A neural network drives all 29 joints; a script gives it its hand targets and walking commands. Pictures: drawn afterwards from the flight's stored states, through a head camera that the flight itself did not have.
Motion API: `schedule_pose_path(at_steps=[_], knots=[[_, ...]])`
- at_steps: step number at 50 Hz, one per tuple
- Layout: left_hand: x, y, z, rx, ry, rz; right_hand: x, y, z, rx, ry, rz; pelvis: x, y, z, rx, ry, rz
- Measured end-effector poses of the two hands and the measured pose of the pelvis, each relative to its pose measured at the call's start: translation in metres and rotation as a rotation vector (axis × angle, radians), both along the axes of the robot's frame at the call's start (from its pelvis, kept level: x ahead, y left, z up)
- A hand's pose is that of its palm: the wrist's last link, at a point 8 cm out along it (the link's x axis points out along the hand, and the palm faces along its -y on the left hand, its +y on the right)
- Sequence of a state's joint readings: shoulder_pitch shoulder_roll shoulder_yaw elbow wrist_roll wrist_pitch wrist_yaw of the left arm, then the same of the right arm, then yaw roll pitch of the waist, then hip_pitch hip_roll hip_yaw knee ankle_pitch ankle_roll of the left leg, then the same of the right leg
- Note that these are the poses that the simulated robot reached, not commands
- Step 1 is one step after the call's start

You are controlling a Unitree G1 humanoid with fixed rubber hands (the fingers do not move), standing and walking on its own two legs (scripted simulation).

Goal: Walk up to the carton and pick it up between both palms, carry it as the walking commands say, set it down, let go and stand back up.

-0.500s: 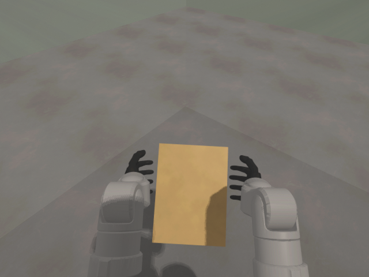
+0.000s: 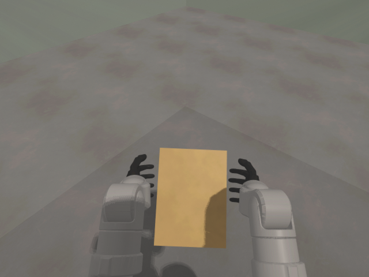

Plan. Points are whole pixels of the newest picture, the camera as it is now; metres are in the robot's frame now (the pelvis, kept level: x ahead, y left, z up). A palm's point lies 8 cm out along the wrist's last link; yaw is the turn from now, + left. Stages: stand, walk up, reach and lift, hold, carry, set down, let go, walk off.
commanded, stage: carry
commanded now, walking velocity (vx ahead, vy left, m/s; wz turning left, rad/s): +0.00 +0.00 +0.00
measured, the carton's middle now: (190, 194) +0.35 +0.00 -0.02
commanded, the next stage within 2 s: hold in 0.96 s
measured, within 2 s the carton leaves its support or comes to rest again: neither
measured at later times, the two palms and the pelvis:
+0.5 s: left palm (137, 190) +0.31 +0.11 +0.07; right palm (250, 193) +0.30 -0.13 +0.07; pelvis +0.00 +0.00 +0.00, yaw +0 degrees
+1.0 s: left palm (138, 191) +0.31 +0.11 +0.06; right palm (248, 193) +0.31 -0.13 +0.06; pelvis +0.00 +0.00 +0.00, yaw +0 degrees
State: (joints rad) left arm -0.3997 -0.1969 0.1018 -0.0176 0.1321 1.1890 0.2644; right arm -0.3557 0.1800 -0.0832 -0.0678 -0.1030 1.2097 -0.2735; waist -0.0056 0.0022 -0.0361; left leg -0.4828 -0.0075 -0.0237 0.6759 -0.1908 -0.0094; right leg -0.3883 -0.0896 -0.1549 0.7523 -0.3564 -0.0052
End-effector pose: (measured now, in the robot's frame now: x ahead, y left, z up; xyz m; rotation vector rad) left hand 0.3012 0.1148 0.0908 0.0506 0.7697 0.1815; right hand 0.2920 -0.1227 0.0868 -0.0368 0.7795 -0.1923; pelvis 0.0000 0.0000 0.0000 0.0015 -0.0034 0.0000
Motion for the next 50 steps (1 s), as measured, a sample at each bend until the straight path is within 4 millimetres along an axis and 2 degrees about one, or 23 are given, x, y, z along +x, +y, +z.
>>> schedule_pose_path(at_steps=[19, 31, 43, 50], knots=[[0.004, -0.001, -0.012, -0.018, 0.002, -0.008, 0.005, -0.002, -0.01, -0.003, -0.01, -0.001, 0.0, 0.0, 0.0, 0.0, 0.0, 0.0], [0.007, -0.002, -0.028, -0.033, 0.016, -0.017, 0.01, -0.005, -0.028, -0.006, 0.002, 0.004, 0.001, -0.001, 0.0, 0.001, 0.002, 0.0], [0.012, -0.001, -0.027, -0.042, -0.019, -0.016, 0.015, -0.004, -0.027, 0.001, -0.032, 0.005, 0.001, -0.001, 0.0, 0.001, 0.002, 0.0], [0.012, -0.001, -0.035, -0.039, -0.011, -0.026, 0.015, -0.005, -0.032, -0.016, -0.028, 0.019, 0.001, 0.0, 0.001, 0.001, -0.002, -0.001]])
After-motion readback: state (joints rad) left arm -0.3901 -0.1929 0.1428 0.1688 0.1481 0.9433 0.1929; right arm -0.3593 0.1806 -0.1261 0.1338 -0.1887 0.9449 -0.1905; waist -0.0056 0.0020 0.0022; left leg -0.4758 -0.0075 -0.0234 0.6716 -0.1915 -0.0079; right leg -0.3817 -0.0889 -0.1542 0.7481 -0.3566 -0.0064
